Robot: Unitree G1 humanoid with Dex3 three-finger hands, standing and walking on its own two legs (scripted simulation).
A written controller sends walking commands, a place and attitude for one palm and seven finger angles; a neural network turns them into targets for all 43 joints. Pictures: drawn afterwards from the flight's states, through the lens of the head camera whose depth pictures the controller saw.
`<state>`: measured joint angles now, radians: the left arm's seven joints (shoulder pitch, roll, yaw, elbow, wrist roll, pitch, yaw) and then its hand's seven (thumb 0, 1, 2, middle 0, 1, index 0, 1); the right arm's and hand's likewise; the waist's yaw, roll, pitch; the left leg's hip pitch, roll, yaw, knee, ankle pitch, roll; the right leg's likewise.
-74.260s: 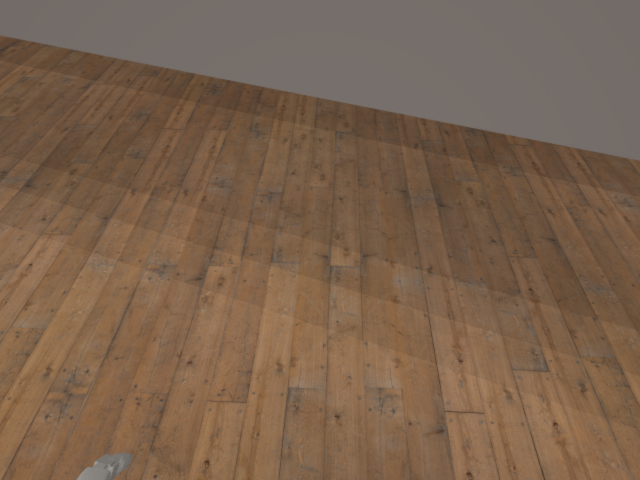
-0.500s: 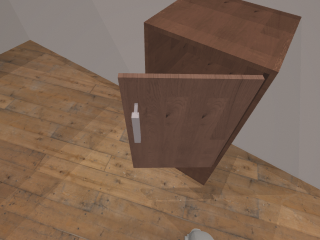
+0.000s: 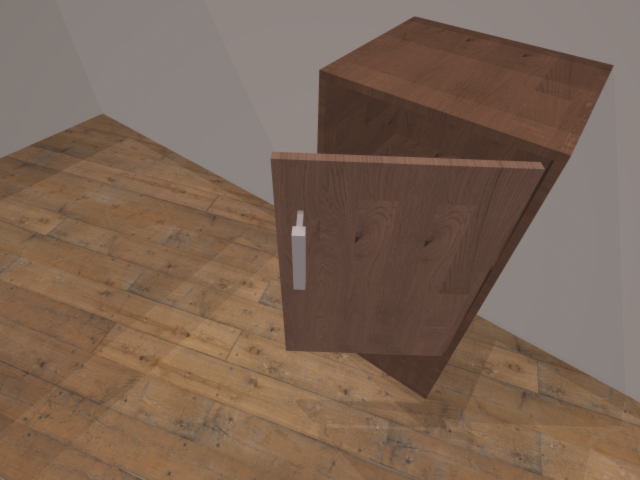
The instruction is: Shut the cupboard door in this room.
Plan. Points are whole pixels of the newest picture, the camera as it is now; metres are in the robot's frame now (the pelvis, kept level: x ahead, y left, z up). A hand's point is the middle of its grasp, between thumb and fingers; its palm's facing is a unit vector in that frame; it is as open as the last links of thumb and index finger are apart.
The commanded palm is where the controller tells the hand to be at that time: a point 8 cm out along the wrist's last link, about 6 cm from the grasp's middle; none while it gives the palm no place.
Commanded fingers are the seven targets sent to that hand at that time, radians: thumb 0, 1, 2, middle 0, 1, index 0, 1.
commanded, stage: come to a stop and stand still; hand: left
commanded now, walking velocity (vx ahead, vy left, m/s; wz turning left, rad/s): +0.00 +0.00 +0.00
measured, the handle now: (299, 251) +0.48 +0.07 -0.02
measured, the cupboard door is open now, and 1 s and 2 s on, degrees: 34 34 34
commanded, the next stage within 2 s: look again from close up in 0.52 s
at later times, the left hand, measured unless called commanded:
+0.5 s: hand out of the picture +0.00 +0.22 -0.15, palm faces -0.02 -0.98 -0.22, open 7.3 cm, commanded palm none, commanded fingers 0.00 0.90 0.90 -0.20 -0.30 -0.20 -0.30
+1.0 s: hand out of the picture +0.01 +0.20 -0.15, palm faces -0.01 -0.98 -0.20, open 7.3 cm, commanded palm none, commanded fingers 0.00 0.90 0.90 -0.20 -0.30 -0.20 -0.30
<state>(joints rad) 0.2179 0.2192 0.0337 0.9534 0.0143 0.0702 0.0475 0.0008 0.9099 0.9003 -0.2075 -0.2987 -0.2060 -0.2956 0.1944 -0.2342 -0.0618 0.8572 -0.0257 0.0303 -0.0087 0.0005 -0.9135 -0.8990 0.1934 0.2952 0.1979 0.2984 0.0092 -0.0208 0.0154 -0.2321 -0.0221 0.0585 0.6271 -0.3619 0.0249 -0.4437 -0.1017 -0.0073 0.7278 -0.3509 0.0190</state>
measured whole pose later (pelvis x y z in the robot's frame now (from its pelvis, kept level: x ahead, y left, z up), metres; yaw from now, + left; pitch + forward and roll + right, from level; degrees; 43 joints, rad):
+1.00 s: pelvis +0.01 +0.03 +0.02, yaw -2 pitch -1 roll +0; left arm 0.28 0.14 -0.02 1.10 0.01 0.00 0.04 0.01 0.94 0.90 -0.20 -0.30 -0.20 -0.30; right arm 0.28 -0.17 0.02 1.09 -0.01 -0.03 -0.03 0.01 -0.93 -0.90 0.20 0.30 0.20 0.30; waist 0.00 0.02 0.02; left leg -0.12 -0.07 0.10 0.37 -0.25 0.08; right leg -0.21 0.01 -0.01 0.44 -0.22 -0.02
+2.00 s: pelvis +0.05 -0.10 +0.01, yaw +0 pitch +1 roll -1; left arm 0.30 0.16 0.05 0.98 0.03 0.06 0.01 0.00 0.91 0.90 -0.20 -0.30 -0.20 -0.30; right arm 0.16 -0.13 -0.03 1.02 -0.01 0.01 -0.07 0.00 -0.91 -0.90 0.19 0.30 0.20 0.30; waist 0.03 -0.05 0.05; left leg -0.29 0.02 0.10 0.65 -0.38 0.02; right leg -0.21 0.16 -0.12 0.44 -0.26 -0.16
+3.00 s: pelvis +0.03 -0.16 +0.00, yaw +0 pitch -3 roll +0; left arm 0.29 0.19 0.00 0.95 0.02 0.02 0.04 0.00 0.91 0.90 -0.20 -0.30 -0.20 -0.29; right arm 0.22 -0.17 -0.02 0.88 -0.01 0.03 0.00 0.00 -0.91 -0.90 0.20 0.30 0.20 0.30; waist 0.00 0.06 -0.02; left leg -0.31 -0.08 0.12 0.58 -0.25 0.09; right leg -0.27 -0.03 -0.03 0.64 -0.32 -0.01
